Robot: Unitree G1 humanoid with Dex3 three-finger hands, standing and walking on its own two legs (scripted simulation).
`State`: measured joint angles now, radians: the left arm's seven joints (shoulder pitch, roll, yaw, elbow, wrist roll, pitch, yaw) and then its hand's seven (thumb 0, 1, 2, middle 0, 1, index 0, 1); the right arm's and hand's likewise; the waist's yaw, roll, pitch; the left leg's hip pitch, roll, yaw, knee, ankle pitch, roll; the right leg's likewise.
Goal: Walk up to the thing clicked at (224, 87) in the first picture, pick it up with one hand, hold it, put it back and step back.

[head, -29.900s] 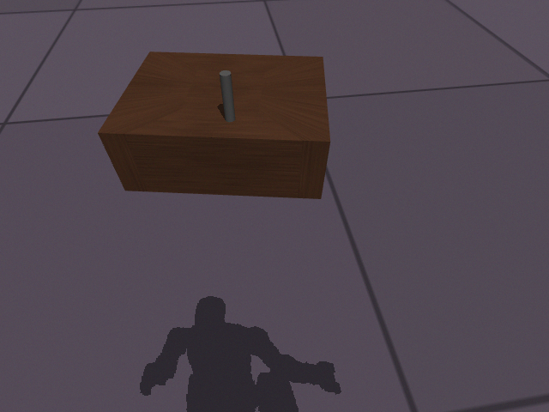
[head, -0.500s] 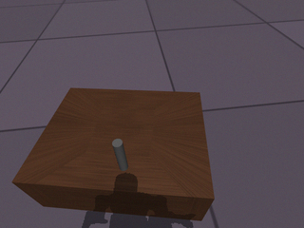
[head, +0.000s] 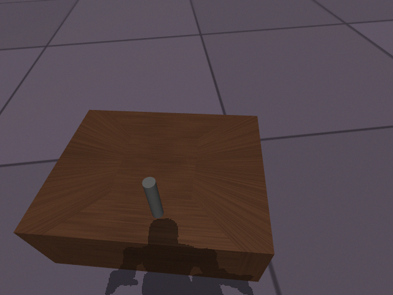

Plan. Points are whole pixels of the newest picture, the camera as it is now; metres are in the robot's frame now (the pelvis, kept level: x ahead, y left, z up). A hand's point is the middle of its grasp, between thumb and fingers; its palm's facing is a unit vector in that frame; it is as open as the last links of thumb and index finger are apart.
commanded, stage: home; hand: left
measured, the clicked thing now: (153, 199) +0.51 +0.18 -0.31
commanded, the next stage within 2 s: stand in 0.26 s
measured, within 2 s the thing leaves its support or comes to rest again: neither
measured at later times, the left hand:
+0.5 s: hand out of the picture +0.07 +0.25 -0.15, palm faces +0.00 -0.93 -0.37, open 16.8 cm
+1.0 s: hand out of the picture +0.09 +0.24 -0.15, palm faces -0.01 -0.93 -0.36, open 7.6 cm
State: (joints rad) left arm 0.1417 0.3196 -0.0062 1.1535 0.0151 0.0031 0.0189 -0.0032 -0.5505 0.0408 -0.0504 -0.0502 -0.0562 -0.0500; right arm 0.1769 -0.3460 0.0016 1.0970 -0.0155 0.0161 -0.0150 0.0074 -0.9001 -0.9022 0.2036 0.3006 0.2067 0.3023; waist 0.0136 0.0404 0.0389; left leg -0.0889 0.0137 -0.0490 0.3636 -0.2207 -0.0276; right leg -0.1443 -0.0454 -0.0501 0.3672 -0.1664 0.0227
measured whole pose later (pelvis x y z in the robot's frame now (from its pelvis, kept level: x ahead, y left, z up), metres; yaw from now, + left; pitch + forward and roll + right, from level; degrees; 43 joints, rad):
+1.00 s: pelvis +0.01 -0.01 +0.00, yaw -1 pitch -2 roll +0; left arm 0.10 0.33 0.01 1.15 0.01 0.00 0.00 0.00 0.84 0.88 -0.20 -0.30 -0.21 -0.30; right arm 0.13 -0.35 0.00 1.11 -0.01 0.00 -0.01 0.01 -0.90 -0.90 0.20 0.30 0.21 0.30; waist 0.01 0.04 0.05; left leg -0.07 0.03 -0.04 0.32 -0.22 -0.04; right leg -0.14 -0.03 -0.05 0.35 -0.17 0.01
